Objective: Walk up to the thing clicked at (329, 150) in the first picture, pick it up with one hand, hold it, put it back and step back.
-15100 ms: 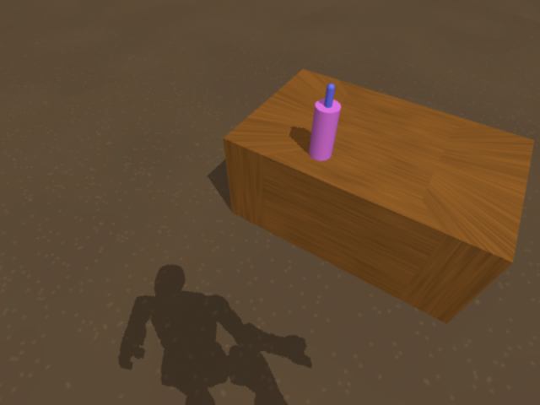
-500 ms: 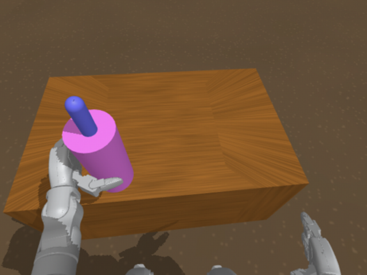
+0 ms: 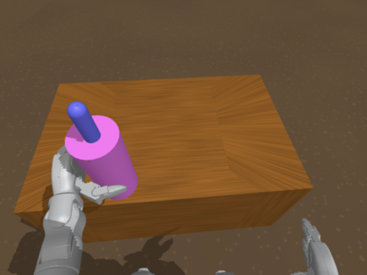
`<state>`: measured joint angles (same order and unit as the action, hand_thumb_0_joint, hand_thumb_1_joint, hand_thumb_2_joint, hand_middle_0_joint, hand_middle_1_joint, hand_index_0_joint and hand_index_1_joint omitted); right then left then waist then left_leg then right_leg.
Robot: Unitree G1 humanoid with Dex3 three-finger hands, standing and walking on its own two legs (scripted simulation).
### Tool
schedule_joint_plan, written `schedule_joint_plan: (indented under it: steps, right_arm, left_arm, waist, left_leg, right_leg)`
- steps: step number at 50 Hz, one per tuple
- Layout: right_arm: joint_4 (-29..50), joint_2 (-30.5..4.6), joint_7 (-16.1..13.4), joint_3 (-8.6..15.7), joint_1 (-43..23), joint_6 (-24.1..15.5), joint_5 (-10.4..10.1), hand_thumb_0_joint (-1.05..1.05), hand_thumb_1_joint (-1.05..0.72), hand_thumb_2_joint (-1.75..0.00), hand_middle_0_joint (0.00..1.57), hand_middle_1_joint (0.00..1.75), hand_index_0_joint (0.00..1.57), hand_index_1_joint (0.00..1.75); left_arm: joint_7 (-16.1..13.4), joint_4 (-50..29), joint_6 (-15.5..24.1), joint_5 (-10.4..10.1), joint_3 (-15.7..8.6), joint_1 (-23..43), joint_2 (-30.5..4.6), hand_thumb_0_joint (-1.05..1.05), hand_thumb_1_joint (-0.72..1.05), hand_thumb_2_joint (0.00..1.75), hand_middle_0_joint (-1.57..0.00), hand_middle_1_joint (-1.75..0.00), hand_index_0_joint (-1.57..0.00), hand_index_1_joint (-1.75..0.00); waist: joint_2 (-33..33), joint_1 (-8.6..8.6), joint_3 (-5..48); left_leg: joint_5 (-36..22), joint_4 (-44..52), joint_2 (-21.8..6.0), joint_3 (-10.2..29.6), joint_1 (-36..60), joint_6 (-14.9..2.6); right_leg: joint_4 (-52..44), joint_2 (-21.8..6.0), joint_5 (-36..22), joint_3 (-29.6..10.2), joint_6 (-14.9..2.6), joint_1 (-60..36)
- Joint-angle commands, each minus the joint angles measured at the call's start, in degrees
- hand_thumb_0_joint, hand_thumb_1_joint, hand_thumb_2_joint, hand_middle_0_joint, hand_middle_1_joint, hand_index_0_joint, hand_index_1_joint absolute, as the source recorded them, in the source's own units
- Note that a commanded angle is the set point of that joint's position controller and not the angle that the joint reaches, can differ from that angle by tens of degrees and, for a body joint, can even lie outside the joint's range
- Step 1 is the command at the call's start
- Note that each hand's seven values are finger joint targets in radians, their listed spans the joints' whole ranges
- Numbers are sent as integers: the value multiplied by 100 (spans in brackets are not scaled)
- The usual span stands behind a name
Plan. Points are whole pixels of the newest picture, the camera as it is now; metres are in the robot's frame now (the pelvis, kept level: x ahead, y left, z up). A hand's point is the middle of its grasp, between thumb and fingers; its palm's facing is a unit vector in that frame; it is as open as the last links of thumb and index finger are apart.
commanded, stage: hold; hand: left
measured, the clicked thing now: (103, 154) +0.32 +0.14 +0.12
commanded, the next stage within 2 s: none
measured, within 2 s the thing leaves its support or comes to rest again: neither
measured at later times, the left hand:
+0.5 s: hand (101, 161) +0.33 +0.16 +0.08, palm faces +0.14 -0.99 +0.00, open 11.5 cm
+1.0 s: hand (98, 158) +0.34 +0.17 +0.08, palm faces +0.14 -0.99 +0.00, open 11.5 cm
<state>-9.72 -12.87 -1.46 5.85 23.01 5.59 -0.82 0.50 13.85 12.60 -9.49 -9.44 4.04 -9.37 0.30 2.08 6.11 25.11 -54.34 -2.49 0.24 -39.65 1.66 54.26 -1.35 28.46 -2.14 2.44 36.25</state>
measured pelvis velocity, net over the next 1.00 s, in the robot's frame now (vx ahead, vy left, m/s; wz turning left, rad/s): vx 0.01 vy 0.00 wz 0.00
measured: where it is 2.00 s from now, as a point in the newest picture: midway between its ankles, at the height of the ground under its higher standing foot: outside the picture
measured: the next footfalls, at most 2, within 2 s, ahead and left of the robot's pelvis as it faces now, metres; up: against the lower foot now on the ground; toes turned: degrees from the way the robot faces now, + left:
none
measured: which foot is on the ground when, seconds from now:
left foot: down 0.00-1.00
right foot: down 0.00-1.00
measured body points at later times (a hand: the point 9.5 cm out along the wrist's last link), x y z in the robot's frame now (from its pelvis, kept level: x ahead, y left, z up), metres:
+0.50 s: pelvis +0.00 +0.00 +0.00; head +0.04 +0.00 +0.45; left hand +0.32 +0.21 +0.08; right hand +0.15 -0.27 -0.05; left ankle +0.02 +0.14 -0.68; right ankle -0.01 -0.15 -0.68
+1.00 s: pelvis +0.01 +0.00 +0.01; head +0.04 +0.00 +0.46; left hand +0.33 +0.22 +0.09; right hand +0.16 -0.27 -0.05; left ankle +0.02 +0.14 -0.68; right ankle -0.01 -0.15 -0.68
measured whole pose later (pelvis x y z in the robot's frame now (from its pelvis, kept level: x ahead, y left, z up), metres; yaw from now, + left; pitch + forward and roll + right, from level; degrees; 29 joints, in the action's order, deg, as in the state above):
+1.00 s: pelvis +0.01 +0.00 +0.01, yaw +0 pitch +9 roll +0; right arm -15.3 -12.5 -2.2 5.6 20.5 3.1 -0.7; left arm 0.1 13.3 11.7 -9.5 -9.4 5.0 -10.0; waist 0.1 1.9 5.8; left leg 24.5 -51.9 -2.6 0.5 -36.8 1.9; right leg 51.8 -1.2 27.9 -1.8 2.1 33.4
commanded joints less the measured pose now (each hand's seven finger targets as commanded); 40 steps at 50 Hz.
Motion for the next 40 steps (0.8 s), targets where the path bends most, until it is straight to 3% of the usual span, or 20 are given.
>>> schedule_joint_plan:
  steps: [1,4,5,8,9,12,15,17,18,19,20,22,25,30,31,33,34,35,37,40]
  right_arm:
    - [1008,-850,-111,505,-200,-332,15,0,53,-5,5,5,5,5]
    - [1000,-803,-134,467,-271,-334,-3,0,53,-5,5,5,5,5]
    - [1165,-914,-154,570,-251,-349,0,0,53,-5,5,5,5,5]
    - [825,-599,-128,306,-174,-357,-6,0,54,-5,5,5,5,5]
    - [717,-780,-146,477,-175,-363,-20,0,54,-5,5,5,5,5]
    - [695,-584,-98,280,-143,-398,-22,0,54,-5,5,5,5,5]
    - [775,-706,-118,391,-165,-437,-8,0,54,-5,5,5,5,5]
    - [629,-609,-113,304,-153,-453,-3,0,54,-5,5,5,5,5]
    - [786,-834,-147,500,-305,-467,5,0,54,-5,5,5,5,5]
    - [701,-771,-151,433,-265,-471,6,0,54,-5,5,5,5,5]
    - [871,-929,-179,557,-435,-495,11,0,54,-5,5,5,5,5]
    - [730,-672,-164,332,-353,-481,19,0,53,-5,5,5,5,5]
    - [742,-709,-178,391,-259,-425,8,0,54,-5,5,5,5,5]
    - [397,-597,-140,311,-395,-437,-30,0,54,-5,5,5,5,5]
    - [435,-752,-143,419,-442,-462,-16,0,54,-5,5,5,5,5]
    - [424,-677,-117,373,-376,-487,-2,0,54,-5,5,5,5,5]
    - [483,-680,-114,333,-461,-516,-1,0,54,-5,5,5,5,5]
    - [304,-852,-138,555,-306,-507,2,0,54,-5,5,5,5,5]
    - [485,-765,-115,452,-280,-534,7,0,54,-5,5,5,5,5]
    - [554,-787,-157,483,-369,-538,33,0,53,-5,5,5,5,5]
  left_arm:
    - [-43,-1516,370,-70,-249,1454,-686,0,-13,123,-129,-147,-133,-146]
    - [-87,-1609,347,-52,-396,1493,-881,0,-13,124,-130,-148,-134,-147]
    - [-91,-1533,334,-49,-405,1426,-843,0,-13,123,-129,-147,-133,-147]
    - [-50,-1274,281,-78,-222,1336,-582,0,-14,125,-130,-148,-134,-148]
    - [-44,-1277,285,-95,-302,1485,-695,0,-13,125,-130,-148,-134,-148]
    - [48,-1214,270,-40,-84,1480,-562,0,-10,126,-130,-148,-134,-148]
    - [56,-1463,273,-38,-99,1565,-624,0,-11,123,-130,-147,-134,-146]
    - [29,-1686,314,-84,-136,1714,-636,0,-12,122,-129,-146,-133,-145]
    - [-13,-1655,310,-96,-334,1777,-840,0,-12,122,-128,-145,-132,-145]
    - [-34,-1662,300,-68,-193,1813,-727,0,-11,122,-128,-145,-132,-144]
    - [-72,-1586,309,-81,-336,1743,-825,0,-11,122,-127,-144,-131,-144]
    - [-132,-1581,335,-49,-391,1796,-849,0,-13,121,-127,-144,-131,-144]
    - [-131,-1418,274,-48,-431,1607,-835,0,-14,122,-127,-144,-131,-144]
    - [33,-952,91,-47,-84,1424,-512,0,-12,125,-130,-147,-134,-147]
    - [38,-881,76,-70,-279,1404,-633,0,-10,125,-131,-148,-135,-147]
    - [70,-1126,94,-58,-77,1522,-487,0,-10,126,-130,-147,-134,-147]
    - [63,-1279,131,-80,-127,1624,-531,0,-11,125,-131,-148,-134,-148]
    - [37,-1293,151,-90,-121,1599,-520,0,-9,125,-130,-147,-134,-147]
    - [-20,-1571,288,-86,-373,1734,-802,0,-8,124,-129,-146,-133,-146]
    - [-91,-1780,400,-55,-357,1631,-826,0,-13,122,-127,-145,-131,-145]
  waist:
    - [-104,1,1479]
    - [-82,-57,1396]
    - [-268,42,1494]
    - [-183,-18,1139]
    - [-114,28,1041]
    - [-69,13,1106]
    - [15,21,1334]
    - [136,-31,1434]
    - [22,-1,1574]
    - [17,24,1459]
    - [-105,28,1485]
    - [-34,-62,1561]
    - [-285,-39,1550]
    - [-184,-44,892]
    - [-193,-25,937]
    - [-41,4,1135]
    - [8,-58,1187]
    - [-38,32,1183]
    - [5,-49,1539]
    - [-62,-16,1773]
  left_leg:
    - [-1380,787,142,-137,1231,-169]
    - [-1235,825,165,-156,1184,-165]
    - [-1304,806,151,-160,1275,-187]
    - [-1219,870,160,-155,1104,-179]
    - [-1142,909,161,-167,1123,-168]
    - [-1091,916,162,-168,1141,-168]
    - [-1209,901,172,-194,1308,-165]
    - [-1388,864,175,-188,1369,-156]
    - [-1436,839,168,-179,1386,-173]
    - [-1323,863,174,-178,1369,-168]
    - [-1352,865,151,-156,1383,-178]
    - [-1471,834,162,-163,1369,-173]
    - [-1532,851,172,-177,1373,-199]
    - [-1214,1001,153,-180,1142,-170]
    - [-1185,1010,135,-164,1130,-173]
    - [-1377,983,137,-188,1267,-169]
    - [-1345,991,138,-162,1269,-156]
    - [-1255,1016,130,-144,1344,-163]
    - [-1549,919,145,-158,1435,-169]
    - [-1862,797,158,-179,1600,-191]
  right_leg:
    - [-812,172,-1872,285,-132,-447]
    - [-889,157,-1723,273,-133,-478]
    - [-910,157,-1828,261,-111,-562]
    - [-944,159,-1726,286,-123,-441]
    - [-944,164,-1652,288,-137,-358]
    - [-936,155,-1578,287,-157,-324]
    - [-961,153,-1707,273,-147,-452]
    - [-913,157,-1849,271,-159,-479]
    - [-920,157,-1923,256,-137,-520]
    - [-944,153,-1831,255,-144,-485]
    - [-940,155,-1846,262,-132,-517]
    - [-925,139,-1941,253,-141,-629]
    - [-1005,146,-2057,248,-112,-750]
    - [-1090,175,-1657,299,-150,-404]
    - [-1072,174,-1639,300,-150,-407]
    - [-1020,187,-1819,296,-165,-415]
    - [-1002,176,-1762,316,-167,-492]
    - [-1005,195,-1687,320,-168,-423]
    - [-953,174,-1968,297,-160,-656]
    - [-911,155,-2303,257,-124,-755]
